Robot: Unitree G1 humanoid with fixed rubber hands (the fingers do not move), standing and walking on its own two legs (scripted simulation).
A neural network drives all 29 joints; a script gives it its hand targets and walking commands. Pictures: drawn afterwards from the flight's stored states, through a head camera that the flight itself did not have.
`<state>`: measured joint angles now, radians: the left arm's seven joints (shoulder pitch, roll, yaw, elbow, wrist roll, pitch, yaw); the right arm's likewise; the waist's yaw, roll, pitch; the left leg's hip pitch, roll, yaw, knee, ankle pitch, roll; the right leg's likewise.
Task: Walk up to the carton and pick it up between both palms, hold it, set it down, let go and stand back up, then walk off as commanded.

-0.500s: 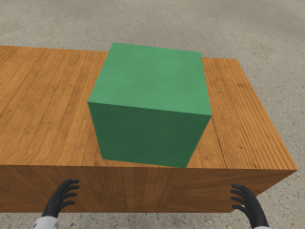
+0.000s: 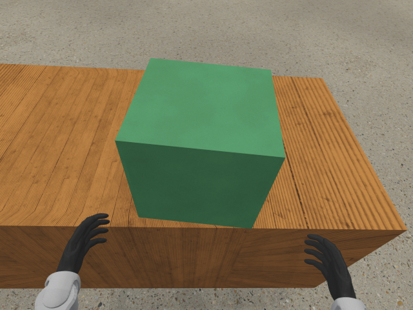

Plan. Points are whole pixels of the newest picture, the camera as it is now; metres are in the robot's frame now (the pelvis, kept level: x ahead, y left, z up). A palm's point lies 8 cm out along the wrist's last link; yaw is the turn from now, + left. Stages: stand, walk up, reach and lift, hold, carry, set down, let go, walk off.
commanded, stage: reach and lift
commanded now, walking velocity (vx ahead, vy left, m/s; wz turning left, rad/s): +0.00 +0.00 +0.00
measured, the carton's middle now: (202, 145) +0.49 +0.02 +0.00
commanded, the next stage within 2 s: none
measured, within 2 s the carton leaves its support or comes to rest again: neither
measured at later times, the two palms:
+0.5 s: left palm (80, 217) +0.29 +0.26 +0.01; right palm (327, 234) +0.27 -0.22 +0.01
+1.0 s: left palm (79, 164) +0.36 +0.26 +0.08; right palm (332, 186) +0.33 -0.22 +0.08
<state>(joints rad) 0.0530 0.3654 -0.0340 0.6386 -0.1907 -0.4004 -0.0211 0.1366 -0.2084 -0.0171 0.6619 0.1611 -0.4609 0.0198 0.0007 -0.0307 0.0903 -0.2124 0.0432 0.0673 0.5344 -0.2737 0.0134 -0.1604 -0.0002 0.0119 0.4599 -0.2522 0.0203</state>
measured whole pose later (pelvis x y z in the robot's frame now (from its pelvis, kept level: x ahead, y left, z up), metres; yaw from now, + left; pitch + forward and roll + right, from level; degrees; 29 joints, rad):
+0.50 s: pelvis +0.00 +0.00 +0.00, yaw +0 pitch -2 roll -1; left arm -0.15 0.41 -0.04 0.58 -0.23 -0.19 -0.03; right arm -0.07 -0.22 -0.01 0.54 0.22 -0.23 -0.03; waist 0.00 -0.02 0.09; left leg -0.21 0.04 0.07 0.53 -0.28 0.01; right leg -0.16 0.00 0.01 0.46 -0.26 0.02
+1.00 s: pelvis -0.01 +0.01 +0.00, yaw +0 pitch -2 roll -2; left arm -0.47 0.42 0.00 0.53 -0.25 0.17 -0.03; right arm -0.35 -0.35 -0.01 0.48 0.30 0.06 -0.04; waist 0.00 0.00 0.09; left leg -0.23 0.04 0.07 0.53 -0.26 0.01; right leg -0.16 0.00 0.01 0.41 -0.22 0.03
